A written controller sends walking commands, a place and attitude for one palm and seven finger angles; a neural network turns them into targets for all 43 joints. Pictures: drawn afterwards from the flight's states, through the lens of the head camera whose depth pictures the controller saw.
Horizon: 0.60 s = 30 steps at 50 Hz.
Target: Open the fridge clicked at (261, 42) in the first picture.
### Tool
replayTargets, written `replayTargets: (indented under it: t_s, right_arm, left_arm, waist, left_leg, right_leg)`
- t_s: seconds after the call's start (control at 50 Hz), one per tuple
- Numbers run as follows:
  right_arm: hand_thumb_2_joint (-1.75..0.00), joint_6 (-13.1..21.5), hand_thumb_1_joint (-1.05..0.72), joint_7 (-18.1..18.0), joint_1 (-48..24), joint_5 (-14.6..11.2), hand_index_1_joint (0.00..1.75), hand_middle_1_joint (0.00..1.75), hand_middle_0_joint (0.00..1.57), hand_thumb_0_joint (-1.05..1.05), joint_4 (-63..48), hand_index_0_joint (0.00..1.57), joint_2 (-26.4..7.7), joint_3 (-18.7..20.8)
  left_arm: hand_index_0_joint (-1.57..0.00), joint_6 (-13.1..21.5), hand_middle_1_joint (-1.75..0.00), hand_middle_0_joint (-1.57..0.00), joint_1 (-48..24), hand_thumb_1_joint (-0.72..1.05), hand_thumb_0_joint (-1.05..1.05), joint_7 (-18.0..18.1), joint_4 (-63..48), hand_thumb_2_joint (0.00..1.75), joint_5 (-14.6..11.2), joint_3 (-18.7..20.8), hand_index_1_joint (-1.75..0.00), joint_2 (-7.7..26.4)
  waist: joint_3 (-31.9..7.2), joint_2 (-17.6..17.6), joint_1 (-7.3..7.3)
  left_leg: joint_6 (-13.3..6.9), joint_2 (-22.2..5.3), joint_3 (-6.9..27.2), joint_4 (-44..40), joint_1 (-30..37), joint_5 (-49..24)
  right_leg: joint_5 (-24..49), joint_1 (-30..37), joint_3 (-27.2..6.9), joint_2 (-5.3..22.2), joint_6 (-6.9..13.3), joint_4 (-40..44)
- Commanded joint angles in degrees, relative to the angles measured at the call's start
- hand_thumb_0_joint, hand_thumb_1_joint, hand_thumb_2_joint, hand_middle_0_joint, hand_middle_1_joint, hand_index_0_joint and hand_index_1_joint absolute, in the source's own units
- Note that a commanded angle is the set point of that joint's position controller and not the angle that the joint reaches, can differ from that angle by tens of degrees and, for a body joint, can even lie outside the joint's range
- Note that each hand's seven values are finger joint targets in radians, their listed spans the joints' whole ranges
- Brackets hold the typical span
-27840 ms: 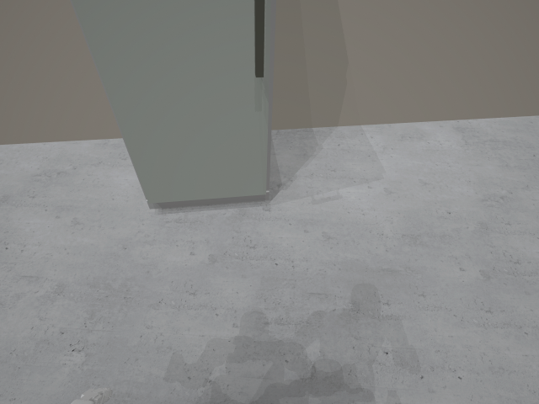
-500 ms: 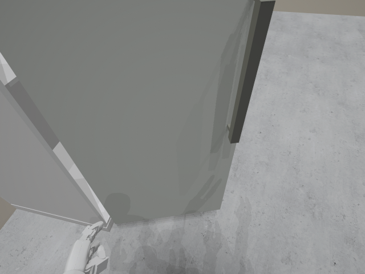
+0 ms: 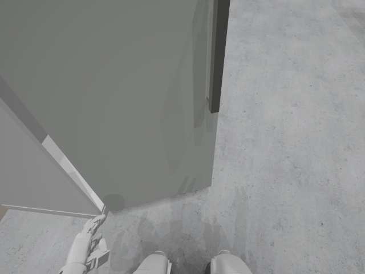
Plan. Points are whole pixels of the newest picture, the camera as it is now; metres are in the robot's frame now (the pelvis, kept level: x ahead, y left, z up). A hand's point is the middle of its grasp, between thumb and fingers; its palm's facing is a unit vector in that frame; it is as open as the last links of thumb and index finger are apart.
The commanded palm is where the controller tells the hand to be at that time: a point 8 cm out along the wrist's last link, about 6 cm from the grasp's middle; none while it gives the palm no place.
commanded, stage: step back with the hand held close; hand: right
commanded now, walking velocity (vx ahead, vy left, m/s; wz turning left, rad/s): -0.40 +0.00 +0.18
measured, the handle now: (214, 49) +0.60 -0.05 +0.18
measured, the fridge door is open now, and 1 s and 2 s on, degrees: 69 69 69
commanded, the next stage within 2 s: stop stepping back and stand still in 0.22 s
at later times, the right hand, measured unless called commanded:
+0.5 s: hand out of the picture +0.11 -0.30 +0.20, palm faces +0.33 +0.89 -0.31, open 7.4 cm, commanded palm +0.04 -0.34 +0.22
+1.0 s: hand out of the picture +0.04 -0.34 +0.20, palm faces +0.30 +0.91 -0.29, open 7.4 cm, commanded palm -0.02 -0.39 +0.22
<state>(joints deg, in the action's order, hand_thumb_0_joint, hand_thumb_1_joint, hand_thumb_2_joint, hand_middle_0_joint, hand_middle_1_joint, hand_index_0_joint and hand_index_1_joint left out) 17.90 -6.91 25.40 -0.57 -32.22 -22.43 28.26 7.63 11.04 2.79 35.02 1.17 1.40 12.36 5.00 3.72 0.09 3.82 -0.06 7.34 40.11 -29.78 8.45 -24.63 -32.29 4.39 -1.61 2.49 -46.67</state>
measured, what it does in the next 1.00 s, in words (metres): walks backwards: left foot, then right foot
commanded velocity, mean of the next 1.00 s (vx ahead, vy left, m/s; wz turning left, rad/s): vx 0.04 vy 0.08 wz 0.05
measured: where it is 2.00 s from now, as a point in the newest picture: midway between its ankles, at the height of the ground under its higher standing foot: outside the picture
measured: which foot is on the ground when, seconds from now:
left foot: down 0.00-0.04, up 0.06-0.26, down 0.28-0.44, up 0.46-0.74, down 0.76-1.00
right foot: down 0.00-0.26, up 0.28-0.44, down 0.46-0.72, up 0.74-0.94, down 0.96-1.00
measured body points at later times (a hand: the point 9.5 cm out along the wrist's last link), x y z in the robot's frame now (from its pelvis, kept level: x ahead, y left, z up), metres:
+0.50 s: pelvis -0.14 -0.07 +0.02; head -0.13 -0.12 +0.47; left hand +0.01 +0.19 -0.02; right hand +0.09 -0.35 +0.22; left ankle -0.12 +0.12 -0.68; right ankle -0.06 -0.14 -0.70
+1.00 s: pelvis -0.22 -0.12 +0.01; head -0.24 -0.16 +0.46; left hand -0.13 +0.15 -0.05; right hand +0.02 -0.39 +0.21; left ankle -0.25 -0.01 -0.68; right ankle -0.14 -0.25 -0.70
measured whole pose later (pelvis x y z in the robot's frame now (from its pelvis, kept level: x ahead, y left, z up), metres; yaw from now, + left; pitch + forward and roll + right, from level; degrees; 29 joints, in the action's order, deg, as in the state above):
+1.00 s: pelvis -0.22 -0.12 +0.01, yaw +12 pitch -2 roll +0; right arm 10.2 -9.3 23.5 -2.0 -26.5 -21.4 23.8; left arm 7.9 14.4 5.3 37.9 1.0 0.3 11.2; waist -2.1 4.1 1.4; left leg -2.0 -0.2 -0.9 51.1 -21.0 28.6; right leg -16.6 -21.3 2.2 4.4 -0.5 -40.0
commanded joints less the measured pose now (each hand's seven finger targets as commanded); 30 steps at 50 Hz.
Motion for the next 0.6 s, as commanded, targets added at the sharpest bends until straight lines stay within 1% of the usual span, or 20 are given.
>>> replayTargets:
  t_s: [0.0, 0.02, 0.06, 0.12, 0.18, 0.2, 0.22, 0.24, 0.26, 0.28, 0.3, 0.34, 0.38, 0.4, 0.42, 0.44, 0.46, 0.48, 0.52, 0.58]
  right_arm:
    - [-0.90, 3.9, -0.90, -1.7, -5.2, -1.7, 0.30, 0.30, 0.20, 0.00, -14.0, 0.20, -11.4, 6.5]
    - [-0.90, 3.9, -0.90, -2.0, -6.0, -1.4, 0.30, 0.30, 0.20, 0.00, -14.3, 0.20, -10.5, 7.9]
    - [-0.90, 4.6, -0.90, -2.7, -10.9, -2.4, 0.30, 0.30, 0.20, 0.00, -17.7, 0.20, -15.0, 10.5]
    - [-0.90, 1.1, -0.90, -2.3, -5.8, -4.2, 0.30, 0.30, 0.20, 0.00, -8.1, 0.20, -9.3, 5.8]
    - [-0.90, 0.1, -0.90, -1.4, -7.4, -4.1, 0.30, 0.30, 0.20, 0.00, -7.0, 0.20, -9.0, 2.4]
    - [-0.90, 0.0, -0.90, -0.9, -7.7, -3.8, 0.30, 0.30, 0.20, 0.00, -6.4, 0.20, -9.1, 1.6]
    - [-0.90, 0.6, -0.90, -0.5, -7.7, -3.0, 0.30, 0.30, 0.20, 0.00, -6.7, 0.20, -10.6, 1.6]
    - [-0.90, 1.8, -0.90, -1.2, -10.3, -2.0, 0.30, 0.30, 0.20, 0.00, -8.9, 0.20, -13.4, 1.7]
    - [-0.90, 1.9, -0.90, -2.2, -16.7, -1.0, 0.30, 0.30, 0.20, 0.00, -12.7, 0.20, -16.8, 4.2]
    - [-0.90, 0.3, -0.90, -1.4, -14.9, -1.2, 0.30, 0.30, 0.20, 0.00, -7.0, 0.20, -14.0, 1.4]
    - [-0.90, -0.5, -0.90, -0.8, -15.4, -1.3, 0.30, 0.30, 0.20, 0.00, -6.2, 0.20, -11.6, -0.3]
    - [-0.90, -1.3, -0.90, -0.7, -13.3, -1.2, 0.30, 0.30, 0.20, 0.00, -4.8, 0.20, -12.0, 1.2]
    - [-0.90, -1.4, -0.90, -0.8, -9.1, -1.7, 0.30, 0.30, 0.20, 0.00, -3.0, 0.20, -9.2, 0.6]
    - [-0.90, -0.1, -0.90, -1.0, -9.3, -1.7, 0.30, 0.30, 0.20, 0.00, -6.7, 0.20, -10.0, 1.2]
    - [-0.90, 0.8, -0.90, -1.4, -9.5, -1.8, 0.30, 0.30, 0.20, 0.00, -10.2, 0.20, -11.3, 2.6]
    - [-0.90, 1.0, -0.90, -1.7, -8.2, -2.4, 0.30, 0.30, 0.20, 0.00, -9.8, 0.20, -12.6, 2.9]
    - [-0.90, 0.9, -0.90, -1.6, -6.1, -3.4, 0.30, 0.30, 0.20, 0.00, -11.6, 0.20, -13.5, 5.2]
    - [-0.90, 0.4, -0.90, -1.8, -5.4, -2.8, 0.30, 0.30, 0.20, 0.00, -16.3, 0.20, -13.6, 5.3]
    - [-0.90, -1.5, -0.90, -2.0, 3.7, -1.8, 0.30, 0.30, 0.20, 0.00, -16.8, 0.20, -10.5, 3.5]
    - [-0.90, -3.1, -0.90, -2.6, 7.1, -1.3, 0.30, 0.30, 0.20, 0.00, -17.0, 0.20, -11.0, 2.8]
  left_arm:
    - [-0.20, 2.6, -0.30, -0.20, -1.3, 0.90, 0.00, 0.9, -8.6, 0.90, -0.8, 2.8, -0.30, 7.8]
    - [-0.20, 3.9, -0.30, -0.20, -4.0, 0.90, 0.00, 1.5, -9.7, 0.90, -0.3, 3.2, -0.30, 9.3]
    - [-0.20, 5.9, -0.30, -0.20, -3.6, 0.90, 0.00, 1.5, -6.4, 0.90, -0.7, 5.0, -0.30, 6.4]
    - [-0.20, 5.1, -0.30, -0.20, -6.5, 0.90, 0.00, -0.3, -6.1, 0.90, -1.7, 5.6, -0.30, 6.7]
    - [-0.20, 4.4, -0.30, -0.20, -5.3, 0.90, 0.00, 0.0, -6.3, 0.90, -2.0, 3.9, -0.30, 5.8]
    - [-0.20, 3.7, -0.30, -0.20, -5.1, 0.90, 0.00, 0.0, -6.5, 0.90, -1.7, 3.9, -0.30, 5.6]
    - [-0.20, 3.4, -0.30, -0.20, -3.9, 0.90, 0.00, 0.1, -6.2, 0.90, -1.6, 3.6, -0.30, 4.7]
    - [-0.20, 3.8, -0.30, -0.20, -4.9, 0.90, 0.00, -0.3, -5.9, 0.90, -1.4, 2.7, -0.30, 3.2]
    - [-0.20, 3.6, -0.30, -0.20, -7.9, 0.90, 0.00, -0.4, -5.2, 0.90, 0.8, 1.1, -0.30, 3.3]
    - [-0.20, 3.5, -0.30, -0.20, -6.6, 0.90, 0.00, 0.2, -5.7, 0.90, 0.8, -0.4, -0.30, 1.6]
    - [-0.20, 3.7, -0.30, -0.20, -6.7, 0.90, 0.00, 0.8, -6.3, 0.90, -0.5, 0.1, -0.30, 2.3]
    - [-0.20, 3.3, -0.30, -0.20, -6.1, 0.90, 0.00, 2.1, -7.1, 0.90, -0.7, 0.6, -0.30, 3.5]
    - [-0.20, 3.1, -0.30, -0.20, -2.4, 0.90, 0.00, 2.2, -6.8, 0.90, -1.0, 0.5, -0.30, 4.8]
    - [-0.20, 4.0, -0.30, -0.20, -1.3, 0.90, 0.00, 2.4, -7.8, 0.90, -1.0, 1.0, -0.30, 6.1]
    - [-0.20, 4.8, -0.30, -0.20, -1.2, 0.90, 0.00, 2.1, -9.3, 0.90, -0.9, 2.0, -0.30, 8.5]
    - [-0.20, 5.1, -0.30, -0.20, -1.1, 0.90, 0.00, 2.1, -9.7, 0.90, -1.1, 2.6, -0.30, 7.7]
    - [-0.20, 5.9, -0.30, -0.20, -1.2, 0.90, 0.00, 1.6, -8.8, 0.90, -1.1, 2.5, -0.30, 6.2]
    - [-0.20, 6.0, -0.30, -0.20, -2.3, 0.90, 0.00, 0.7, -9.3, 0.90, -0.7, 2.7, -0.30, 6.6]
    - [-0.20, 5.4, -0.30, -0.20, -3.4, 0.90, 0.00, -0.9, -8.8, 0.90, -1.1, 2.2, -0.30, 6.4]
    - [-0.20, 3.9, -0.30, -0.20, -3.8, 0.90, 0.00, -0.7, -8.5, 0.90, -0.4, 1.5, -0.30, 5.6]
  waist:
    - [-9.2, -11.9, 2.18]
    - [-11.5, -27.7, 1.07]
    - [-16.5, -13.7, -0.46]
    - [-14.4, -18.3, -1.81]
    - [-12.4, -14.3, -1.44]
    - [-12.5, -10.9, -1.81]
    - [-11.0, 0.7, -2.22]
    - [-6.8, 11.1, -2.65]
    - [-4.6, 6.9, -2.58]
    - [-6.4, 11.1, -3.79]
    - [-4.1, 15.0, -2.58]
    - [-5.1, 11.2, -0.88]
    - [-9.0, -6.1, 0.97]
    - [-10.7, -14.9, 0.67]
    - [-12.0, -25.5, -0.18]
    - [-11.1, -19.7, 1.06]
    - [-13.2, -18.5, 1.53]
    - [-11.7, -17.3, 1.71]
    - [-10.9, -15.4, 0.27]
    - [-10.6, -21.4, -1.31]
  left_leg:
    - [-4.6, -0.3, 2.3, 2.5, -6.8, 21.0]
    - [-1.5, 8.2, -6.5, 30.3, 7.3, 19.6]
    - [-2.1, 6.2, -2.2, 45.0, 4.1, 22.0]
    - [-3.2, 4.3, -9.1, 32.8, 10.6, 24.1]
    - [-5.6, 3.4, -13.2, 4.5, 16.5, 28.4]
    - [-8.0, 0.4, -10.2, -7.5, 15.5, 28.9]
    - [-13.2, -8.6, 5.1, -21.7, 6.1, 30.9]
    - [-19.0, -25.1, 30.5, -34.2, -6.7, 28.3]
    - [-17.9, -24.1, 21.7, -31.2, -5.8, 9.8]
    - [-14.8, -20.4, 17.5, -29.5, 0.1, 7.7]
    - [-13.2, -16.8, 13.7, -26.0, 3.5, -0.6]
    - [-11.0, -13.6, 4.0, -18.6, 1.4, -3.5]
    - [-7.7, -8.0, 0.6, -10.1, 3.6, 2.6]
    - [-5.6, -4.0, -0.6, -2.7, 4.0, 6.1]
    - [-3.0, 1.5, -4.9, 8.4, -0.6, 17.0]
    - [-2.3, 4.0, -5.6, 18.6, -1.2, 23.5]
    - [-2.4, 3.4, -2.9, 26.8, -4.7, 22.1]
    - [-2.6, 1.7, -1.0, 29.4, -4.4, 19.2]
    - [-3.1, 1.5, -6.0, 28.4, -1.1, 13.3]
    - [-4.8, 4.6, -14.6, 11.4, 12.9, 14.4]
  right_leg:
    - [-18.3, 9.3, -17.3, 11.9, 4.3, 21.6]
    - [-28.8, -6.5, -29.5, 24.7, 9.2, 38.2]
    - [-6.5, 2.9, -21.2, 25.4, 7.7, 33.4]
    - [-8.4, 1.4, -7.3, 22.2, 2.1, 32.3]
    - [-11.9, 4.7, -7.3, 20.7, -2.9, 34.8]
    - [-11.8, 7.3, -4.0, 18.2, -6.0, 27.2]
    - [-5.8, 11.8, 2.7, 10.3, -9.2, 5.4]
    - [-1.7, 9.0, -0.4, 4.3, -8.5, -19.3]
    - [-4.1, 3.6, -3.4, 4.4, -7.3, -27.7]
    - [-4.0, -0.1, -4.1, 3.4, -5.9, -29.6]
    - [-2.1, -0.2, -5.0, 3.8, -5.6, -26.1]
    - [-0.6, 12.0, -3.9, 5.7, -4.1, -7.7]
    - [7.8, 20.1, 0.0, 2.3, -3.2, 18.3]
    - [9.9, 23.5, -2.8, 5.8, -2.3, 27.2]
    - [8.9, 24.3, -19.5, 18.1, 1.9, 32.1]
    - [5.9, 21.3, -27.9, 23.6, 5.4, 36.3]
    - [-5.4, 22.4, -32.2, 24.7, 4.6, 39.2]
    - [-12.1, 19.1, -32.1, 23.7, 2.8, 40.0]
    - [-13.6, 15.7, -19.4, 18.6, 1.1, 39.2]
    - [-17.4, 9.0, -9.8, 14.2, -4.7, 43.8]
